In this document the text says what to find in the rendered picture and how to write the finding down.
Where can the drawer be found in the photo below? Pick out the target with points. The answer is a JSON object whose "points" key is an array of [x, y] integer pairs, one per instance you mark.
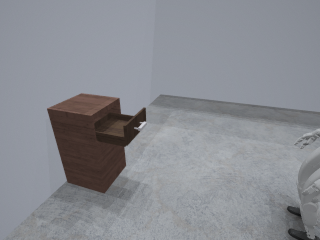
{"points": [[118, 129]]}

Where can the left robot shin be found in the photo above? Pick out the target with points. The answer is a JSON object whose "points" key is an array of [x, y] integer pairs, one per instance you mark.
{"points": [[309, 217]]}

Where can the robot left thigh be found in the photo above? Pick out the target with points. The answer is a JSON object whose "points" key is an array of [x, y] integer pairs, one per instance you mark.
{"points": [[310, 181]]}

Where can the robot right hand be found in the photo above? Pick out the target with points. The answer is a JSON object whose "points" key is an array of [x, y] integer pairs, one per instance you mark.
{"points": [[309, 140]]}

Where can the robot left hand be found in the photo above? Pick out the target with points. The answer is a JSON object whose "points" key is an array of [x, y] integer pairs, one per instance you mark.
{"points": [[311, 189]]}

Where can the cabinet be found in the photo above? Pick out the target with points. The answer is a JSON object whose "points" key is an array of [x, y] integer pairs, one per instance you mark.
{"points": [[86, 161]]}

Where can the handle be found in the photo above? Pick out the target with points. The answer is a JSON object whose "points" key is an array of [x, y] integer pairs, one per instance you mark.
{"points": [[141, 127]]}

